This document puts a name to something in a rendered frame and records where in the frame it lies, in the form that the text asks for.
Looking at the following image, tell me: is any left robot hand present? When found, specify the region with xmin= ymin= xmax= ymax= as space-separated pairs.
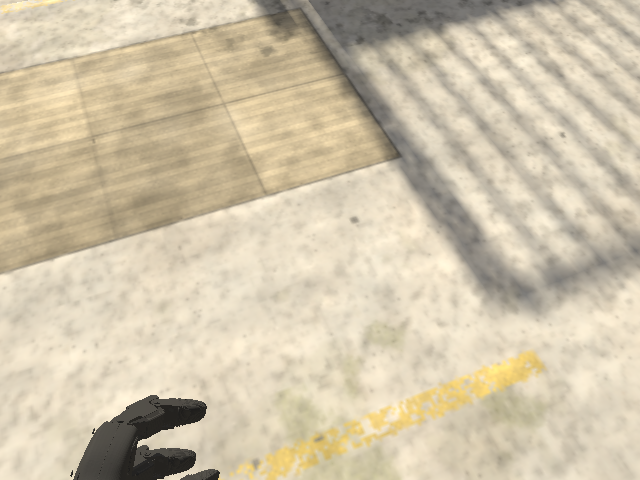
xmin=70 ymin=395 xmax=220 ymax=480

